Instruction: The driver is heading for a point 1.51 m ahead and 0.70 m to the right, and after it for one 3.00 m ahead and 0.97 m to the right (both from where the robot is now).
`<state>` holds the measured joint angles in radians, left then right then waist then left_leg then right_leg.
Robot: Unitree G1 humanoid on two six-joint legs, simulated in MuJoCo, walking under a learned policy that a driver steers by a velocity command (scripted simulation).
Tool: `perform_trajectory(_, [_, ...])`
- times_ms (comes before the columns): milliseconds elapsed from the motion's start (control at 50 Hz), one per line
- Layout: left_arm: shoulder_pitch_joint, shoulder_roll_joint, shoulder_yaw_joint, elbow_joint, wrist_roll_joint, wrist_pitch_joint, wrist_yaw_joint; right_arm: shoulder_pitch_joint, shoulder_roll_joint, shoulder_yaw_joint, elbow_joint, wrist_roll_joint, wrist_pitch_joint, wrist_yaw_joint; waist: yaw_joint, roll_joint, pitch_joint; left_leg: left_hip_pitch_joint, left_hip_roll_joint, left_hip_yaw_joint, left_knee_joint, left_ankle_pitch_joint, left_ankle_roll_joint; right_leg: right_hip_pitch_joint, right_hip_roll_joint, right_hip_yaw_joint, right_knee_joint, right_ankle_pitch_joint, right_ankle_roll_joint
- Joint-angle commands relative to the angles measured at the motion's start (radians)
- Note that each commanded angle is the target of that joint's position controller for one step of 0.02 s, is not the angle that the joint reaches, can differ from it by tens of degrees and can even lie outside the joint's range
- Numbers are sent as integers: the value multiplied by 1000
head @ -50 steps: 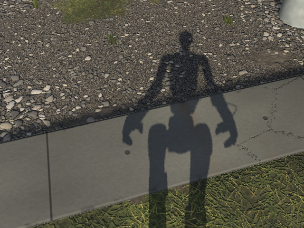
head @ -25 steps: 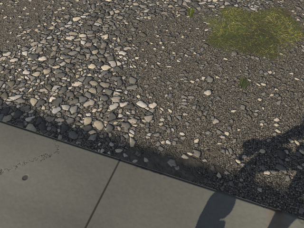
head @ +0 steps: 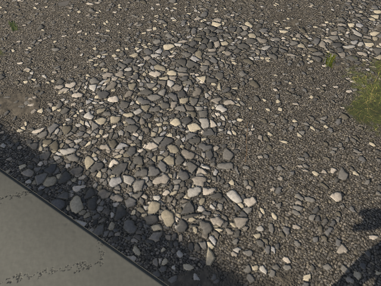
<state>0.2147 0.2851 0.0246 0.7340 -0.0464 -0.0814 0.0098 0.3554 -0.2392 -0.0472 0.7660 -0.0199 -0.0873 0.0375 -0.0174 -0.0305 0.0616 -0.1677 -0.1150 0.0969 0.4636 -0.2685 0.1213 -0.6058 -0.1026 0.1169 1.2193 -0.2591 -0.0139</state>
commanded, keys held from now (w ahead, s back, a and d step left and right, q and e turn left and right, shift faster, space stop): e+shift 0.76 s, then shift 0.20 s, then q+shift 0.04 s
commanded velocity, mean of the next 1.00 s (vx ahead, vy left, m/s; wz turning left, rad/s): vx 0.15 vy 0.00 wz -0.72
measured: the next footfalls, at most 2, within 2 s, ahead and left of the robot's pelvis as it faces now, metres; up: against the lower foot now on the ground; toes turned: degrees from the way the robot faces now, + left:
right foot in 0.16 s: +0.25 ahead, -0.12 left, +0.00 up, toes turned -1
left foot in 0.46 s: +0.38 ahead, +0.09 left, +0.00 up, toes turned -35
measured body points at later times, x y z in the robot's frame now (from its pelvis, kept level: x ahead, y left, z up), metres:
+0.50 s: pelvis +0.25 -0.01 -0.01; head +0.27 -0.01 +0.43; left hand +0.48 +0.23 -0.11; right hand +0.41 -0.29 -0.06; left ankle +0.35 +0.11 -0.73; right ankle +0.21 -0.12 -0.73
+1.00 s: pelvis +0.24 -0.01 -0.01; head +0.25 -0.06 +0.44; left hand +0.55 +0.02 -0.09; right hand +0.10 -0.30 -0.13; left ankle +0.34 +0.11 -0.68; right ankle +0.16 -0.06 -0.73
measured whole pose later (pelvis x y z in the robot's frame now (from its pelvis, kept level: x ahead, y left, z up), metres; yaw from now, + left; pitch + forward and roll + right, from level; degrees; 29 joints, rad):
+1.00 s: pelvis +0.24 -0.01 -0.01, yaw -47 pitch +3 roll +1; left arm 0.15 0.24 0.02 0.58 0.00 0.07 -0.03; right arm 0.18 -0.34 -0.07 0.75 0.01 0.04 -0.02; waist -0.04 0.04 0.04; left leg -0.48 0.09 0.02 1.01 -0.54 -0.04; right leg -0.31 0.03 -0.01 0.62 -0.35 -0.06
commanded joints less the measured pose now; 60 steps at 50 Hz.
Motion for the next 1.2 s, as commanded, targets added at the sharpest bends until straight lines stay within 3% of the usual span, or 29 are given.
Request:
perform_trajectory(20, [73, 41, 16, -33, 34, 18, -8, -180, -87, -16, -88, -5, -44, -25, 87, 69, 72, -317, 193, -2, -226, 666, 40, 154, 16, -84, -253, 219, 36])
perform_trajectory(60, [75, -10, 8, -26, 63, 5, -37, -150, -121, -30, -84, -18, -32, -64, 61, 69, -33, -267, 149, 86, -104, 707, 4, 264, 90, -186, -373, 487, 45])
perform_trajectory(100, [315, 78, 60, 44, 60, 10, -49, -265, -177, -40, -142, -37, -27, -80, 165, 97, -208, -253, 194, 97, 102, 915, -21, 519, 168, -247, -202, 616, 47])
perform_trajectory(140, [628, 197, 115, 98, 66, 45, -20, -487, -193, -44, -225, 42, -28, -71, 355, 160, -271, -366, 230, 58, 470, 1164, -77, 802, 228, -291, -166, 402, 14])
perform_trajectory(160, [706, 177, 117, 81, 64, 73, 16, -609, -204, -51, -230, 93, -17, -57, 504, -72, -164, -560, 77, 106, 1033, 703, -170, 883, 196, -209, -518, 482, -125])
perform_trajectory(180, [510, 184, 76, 53, 68, 53, 13, -452, -31, -11, -265, 65, -23, -31, 278, -487, 18, -790, -93, -15, 1363, -466, -221, 707, 79, 190, -643, 1038, -262])
perform_trajectory(200, [245, 140, 33, -67, 102, 31, -1, -142, 13, 18, -248, 34, -24, -19, 20, -386, -130, -711, -20, -256, 1385, -462, -175, 598, -70, 483, -686, 1142, -343])
perform_trajectory(220, [169, 124, 32, -130, 82, 19, -26, -101, -59, 10, -226, 23, -11, -24, -19, -63, -114, -616, -13, -244, 1300, -394, -132, 433, -90, 501, -738, 1086, -345])
perform_trajectory(240, [118, 188, 54, -145, 38, 17, -43, -115, -110, -11, -220, 4, 1, -44, -59, 150, -76, -580, 12, -206, 1194, -318, -121, 317, -68, 482, -766, 944, -331])
perform_trajectory(260, [-7, 281, 74, -175, 33, 24, -35, -132, -93, -3, -266, 2, 15, -68, -127, 112, -51, -562, 50, -241, 1020, -241, -132, 152, -131, 678, -862, 584, -362])
perform_trajectory(300, [-2, 237, 74, -165, 30, 40, -4, -280, -117, -8, -289, -8, 54, -96, -58, 136, -74, -433, 73, -264, 745, -154, -167, 72, -26, 566, -821, 502, -313])
perform_trajectory(340, [55, 210, 80, -138, 2, 77, 34, -353, -51, 15, -308, -22, 68, -81, -3, 77, -176, -340, 36, -248, 473, -18, -169, 186, 53, 446, -751, 526, -249])
perform_trajectory(400, [7, 175, 85, -170, 18, 136, 74, -278, -69, 12, -261, -5, 54, -34, -10, -42, -309, -195, 17, -265, 459, 200, -167, 295, 90, 405, -645, 623, -185])
perform_trajectory(460, [-103, 106, 69, -236, 14, 151, 64, -214, -76, -7, -230, -5, 43, -14, -61, -108, -251, -55, 13, -236, 257, 188, -160, 268, 151, 419, -597, 587, -123])
perform_trajectory(480, [30, 65, 62, -196, -18, 149, 49, -276, -31, 7, -254, 1, 44, -28, -7, -7, -178, -61, 85, -308, -115, 380, -104, 334, 236, 346, -502, 325, -79])
perform_trajectory(500, [176, 26, 58, -195, 5, 156, 44, -293, -106, -15, -246, -11, 54, -32, 104, 303, -251, 208, 334, -557, 33, 976, 59, 124, 348, 237, -276, -348, -8])
perform_trajectory(520, [268, 98, 78, -158, 36, 145, 25, -278, -98, -19, -248, -1, 70, -29, 127, 291, -272, 266, 480, -671, 57, 1110, 164, -45, 323, 236, -64, -535, 44])
perform_trajectory(540, [191, 158, 97, -164, 31, 131, 16, -250, -142, -40, -240, 5, 70, -26, 99, 236, -232, 194, 520, -727, 12, 969, 214, -112, 267, 178, 86, -472, 82])
perform_trajectory(600, [61, 184, 102, -167, 21, 167, 26, -283, -87, -28, -226, 23, 71, -46, 73, 50, -134, 37, 416, -445, 4, 884, 162, -89, 139, 56, 270, -286, 119])
perform_trajectory(660, [-19, 97, 65, -218, 11, 171, 18, -260, -125, -43, -179, 13, 89, -73, 51, 85, -131, 39, 344, -283, -47, 760, 132, -75, 88, -42, 143, -151, 109])
perform_trajectory(760, [-77, 77, 42, -269, 14, 167, -6, -221, -202, -68, -143, 7, 113, -68, 0, 186, -193, 85, 392, -150, -38, 737, 143, 47, 50, -123, -144, -94, 97])
perform_trajectory(900, [40, 78, 55, -225, 23, 174, -26, -205, -221, -59, -87, 71, 109, -43, 57, 215, -193, -24, 401, -85, 126, 607, 56, 425, 133, -180, -740, 59, -37])
perform_trajectory(920, [69, 143, 76, -218, 23, 168, -24, -161, -181, -45, -76, 59, 102, -43, 52, 69, -194, -193, 329, -13, 320, 374, -35, 605, 60, -35, -815, 390, -90])
perform_trajectory(940, [50, 258, 94, -233, 34, 158, -14, -151, -116, -18, -121, -10, 97, -39, -6, -245, -210, -515, 200, 17, 601, -390, -134, 758, -251, 304, -724, 1067, -245])
perform_trajectory(960, [68, 226, 80, -228, 63, 135, -32, -216, -191, -41, -127, 5, 95, -51, 74, -141, -281, -516, 174, -123, 731, -426, -170, 619, -326, 322, -777, 1033, -394])
perform_trajectory(980, [9, 169, 62, -219, 74, 117, -43, -223, -219, -48, -111, 38, 106, -61, 46, -67, -224, -469, 186, -146, 750, -367, -174, 527, -262, 230, -810, 852, -366])
perform_trajectory(1040, [-101, -1, 9, -152, 54, 93, -40, -54, -149, -39, 12, 30, 151, -78, -29, -83, -174, -297, 156, -205, 725, -180, -204, 389, -129, -7, -821, 733, -241])
perform_trajectory(1100, [-127, 31, 20, -146, 75, 86, -9, -104, -180, -50, -31, 46, 155, -81, -12, -111, -136, -328, 116, -199, 745, -124, -221, 432, -148, -43, -846, 679, -235])
perform_trajectory(1200, [-66, 64, 43, -124, 61, 111, 35, -139, -173, -58, -105, 56, 190, -88, 35, -107, -87, -485, 136, -188, 743, -176, -238, 574, -230, -20, -893, 517, -254])
Velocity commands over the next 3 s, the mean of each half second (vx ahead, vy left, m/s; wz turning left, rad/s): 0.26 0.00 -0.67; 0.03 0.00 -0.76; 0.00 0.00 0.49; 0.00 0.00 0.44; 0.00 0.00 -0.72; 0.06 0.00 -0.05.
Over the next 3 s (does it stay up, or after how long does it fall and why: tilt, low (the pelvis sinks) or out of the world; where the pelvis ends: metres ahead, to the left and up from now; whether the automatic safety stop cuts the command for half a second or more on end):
stays up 0.22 0.04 0.00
